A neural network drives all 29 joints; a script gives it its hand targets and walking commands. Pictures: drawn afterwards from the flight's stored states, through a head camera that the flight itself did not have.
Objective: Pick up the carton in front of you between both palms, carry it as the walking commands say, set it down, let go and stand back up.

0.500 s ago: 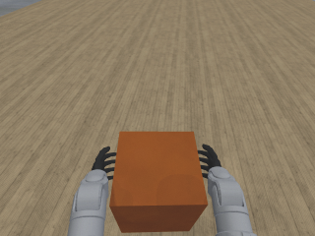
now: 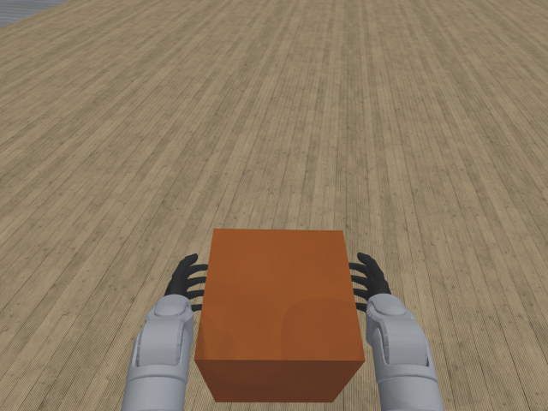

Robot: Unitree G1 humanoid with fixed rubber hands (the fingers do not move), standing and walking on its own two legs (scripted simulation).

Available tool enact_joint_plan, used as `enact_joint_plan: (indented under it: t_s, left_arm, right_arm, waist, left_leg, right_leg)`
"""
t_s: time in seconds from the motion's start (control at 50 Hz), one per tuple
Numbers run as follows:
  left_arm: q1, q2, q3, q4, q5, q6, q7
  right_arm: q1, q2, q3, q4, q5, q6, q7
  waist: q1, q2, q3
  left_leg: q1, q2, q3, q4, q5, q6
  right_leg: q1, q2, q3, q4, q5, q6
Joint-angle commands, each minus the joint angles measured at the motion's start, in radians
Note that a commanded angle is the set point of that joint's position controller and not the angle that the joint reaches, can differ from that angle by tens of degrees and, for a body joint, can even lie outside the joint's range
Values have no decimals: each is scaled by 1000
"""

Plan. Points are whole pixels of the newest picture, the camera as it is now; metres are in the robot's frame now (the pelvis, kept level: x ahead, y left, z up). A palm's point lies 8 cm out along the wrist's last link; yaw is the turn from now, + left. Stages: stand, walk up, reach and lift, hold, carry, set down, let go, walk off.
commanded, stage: hold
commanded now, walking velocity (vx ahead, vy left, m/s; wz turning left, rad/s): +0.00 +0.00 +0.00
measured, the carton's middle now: (276, 320) +0.30 -0.01 -0.05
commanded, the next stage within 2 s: set down in 0.06 s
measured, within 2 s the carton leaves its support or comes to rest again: neither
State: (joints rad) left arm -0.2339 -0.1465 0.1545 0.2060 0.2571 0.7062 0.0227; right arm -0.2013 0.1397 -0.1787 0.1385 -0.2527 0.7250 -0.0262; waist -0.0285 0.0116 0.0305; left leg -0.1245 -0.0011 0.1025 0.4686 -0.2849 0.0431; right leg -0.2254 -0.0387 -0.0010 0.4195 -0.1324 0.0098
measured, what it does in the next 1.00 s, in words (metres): lowers itself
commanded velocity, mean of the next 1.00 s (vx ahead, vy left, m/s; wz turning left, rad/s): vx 0.00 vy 0.00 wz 0.00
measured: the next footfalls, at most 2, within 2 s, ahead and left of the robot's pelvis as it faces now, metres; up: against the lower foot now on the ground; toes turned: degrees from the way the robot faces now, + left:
none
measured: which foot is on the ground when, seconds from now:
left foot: down 0.00-1.00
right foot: down 0.00-1.00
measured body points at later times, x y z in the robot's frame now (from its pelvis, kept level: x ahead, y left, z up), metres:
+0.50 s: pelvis -0.03 -0.04 -0.03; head +0.06 -0.03 +0.41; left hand +0.34 +0.15 -0.05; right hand +0.35 -0.15 -0.05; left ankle -0.01 +0.08 -0.74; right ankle +0.06 -0.15 -0.74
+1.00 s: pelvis -0.04 -0.03 -0.14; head +0.20 +0.01 +0.24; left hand +0.41 +0.15 -0.23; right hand +0.39 -0.15 -0.23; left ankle -0.01 +0.09 -0.74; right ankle +0.06 -0.15 -0.74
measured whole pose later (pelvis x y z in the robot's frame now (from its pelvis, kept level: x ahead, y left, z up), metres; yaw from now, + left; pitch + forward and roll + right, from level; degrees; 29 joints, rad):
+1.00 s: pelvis -0.04 -0.03 -0.14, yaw +9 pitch +40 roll -1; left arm -0.87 -0.02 0.36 0.73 0.28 0.26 -0.01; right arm -0.69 0.21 -0.56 0.44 -0.26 0.27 -0.08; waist -0.09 0.04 -0.17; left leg -1.52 -0.11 -0.09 1.28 -0.46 0.00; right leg -1.55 0.05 0.08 1.22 -0.37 0.06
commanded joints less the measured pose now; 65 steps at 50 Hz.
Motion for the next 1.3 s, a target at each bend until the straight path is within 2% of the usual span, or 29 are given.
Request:
enact_joint_plan:
  t_s: [0.0, 0.02, 0.06, 0.1, 0.14, 0.18, 0.24, 0.3, 0.36, 0.42, 0.48, 0.58, 0.66, 0.72, 0.82, 0.86, 1.0, 1.12, 1.28]
  left_arm:
    - [-408, -896, -471, -71, -210, -68, -199]
    - [-426, -904, -476, -66, -216, -70, -199]
    - [-505, -920, -508, -74, -244, -68, -218]
    - [-584, -915, -512, -39, -256, -70, -247]
    - [-668, -897, -472, 52, -235, -80, -275]
    - [-756, -893, -415, 165, -207, -106, -304]
    - [-858, -873, -265, 345, -132, -163, -331]
    - [-901, -794, -84, 476, -22, -217, -316]
    - [-879, -682, 56, 558, 78, -269, -281]
    - [-867, -610, 109, 595, 122, -340, -266]
    - [-901, -614, 69, 605, 106, -431, -271]
    - [-997, -718, -138, 545, 1, -565, -287]
    - [-1050, -777, -317, 441, -89, -588, -275]
    - [-1046, -805, -372, 409, -119, -565, -260]
    - [-1046, -844, -347, 474, -108, -496, -260]
    - [-1052, -847, -319, 511, -96, -477, -261]
    - [-1109, -817, -254, 593, -84, -477, -237]
    - [-1205, -778, -275, 591, -113, -495, -196]
    - [-1373, -726, -303, 582, -155, -481, -165]
  right_arm:
    - [-487, 897, 582, -87, 267, -58, 261]
    - [-502, 889, 574, -67, 264, -61, 261]
    - [-509, 912, 550, -30, 249, -64, 257]
    - [-519, 930, 490, 25, 213, -64, 244]
    - [-565, 947, 417, 109, 174, -67, 236]
    - [-636, 974, 349, 207, 139, -78, 234]
    - [-744, 1005, 240, 344, 80, -101, 230]
    - [-818, 958, 114, 422, 17, -135, 208]
    - [-835, 852, 3, 458, -38, -198, 173]
    - [-836, 786, -48, 461, -72, -285, 142]
    - [-859, 793, -17, 446, -57, -387, 120]
    - [-954, 907, 171, 375, 8, -531, 115]
    - [-1041, 936, 338, 263, 89, -568, 113]
    - [-1035, 935, 383, 237, 115, -549, 124]
    - [-1039, 935, 339, 308, 118, -491, 169]
    - [-1056, 927, 305, 339, 112, -474, 185]
    - [-1123, 881, 210, 407, 99, -468, 204]
    - [-1198, 846, 184, 409, 120, -478, 192]
    - [-1343, 799, 177, 387, 170, -458, 174]
  waist:
    - [47, 21, -306]
    - [49, 49, -307]
    - [19, 29, -277]
    - [-26, 14, -246]
    - [-58, 4, -194]
    - [-73, -12, -163]
    - [-62, -44, -130]
    - [-29, -42, -111]
    - [-10, -30, -133]
    - [-17, -29, -209]
    - [-28, -15, -341]
    - [-36, 14, -698]
    - [-51, 26, -1069]
    - [-63, 39, -1172]
    - [-70, 72, -1067]
    - [-75, 78, -1029]
    - [-101, 88, -1050]
    - [-123, 110, -1155]
    - [-146, 137, -1231]
  left_leg:
    - [134, -45, -224, -116, 474, -28]
    - [124, -43, -219, -134, 380, -31]
    - [85, -41, -220, -135, 320, -38]
    - [42, -47, -213, -134, 210, -35]
    - [0, -54, -200, -136, 62, -28]
    - [-68, -59, -192, -123, -53, -20]
    - [-178, -70, -188, -67, -134, 3]
    - [-285, -83, -184, 5, -136, 20]
    - [-389, -96, -177, 73, -100, 26]
    - [-465, -114, -166, 143, -33, 21]
    - [-554, -133, -161, 217, 29, 11]
    - [-693, -150, -153, 346, 126, -7]
    - [-721, -163, -139, 471, 261, -36]
    - [-759, -166, -135, 537, 278, -50]
    - [-868, -167, -134, 592, 151, -60]
    - [-921, -164, -137, 615, 125, -60]
    - [-1052, -165, -144, 724, 169, -62]
    - [-1114, -171, -139, 844, 203, -68]
    - [-1190, -185, -113, 983, 123, -72]
  right_leg:
    - [195, 152, 69, -6, 230, -12]
    - [208, 151, 71, -11, 173, -14]
    - [205, 157, 65, -17, 114, -23]
    - [204, 150, 67, -22, 70, -27]
    - [178, 140, 64, -29, -15, -22]
    - [179, 130, 58, -28, -98, -19]
    - [166, 117, 64, -4, -196, -10]
    - [117, 112, 75, 38, -241, 3]
    - [22, 116, 67, 104, -180, 12]
    - [-74, 123, 56, 175, -64, 19]
    - [-136, 131, 53, 255, 35, 25]
    - [-156, 150, 47, 414, 185, 36]
    - [-196, 164, 19, 550, 323, 47]
    - [-319, 173, -2, 623, 302, 51]
    - [-599, 181, -27, 680, 115, 47]
    - [-687, 182, -34, 705, 77, 45]
    - [-901, 183, -49, 820, 92, 47]
    - [-1014, 185, -64, 939, 112, 59]
    - [-1104, 181, -86, 1069, 67, 72]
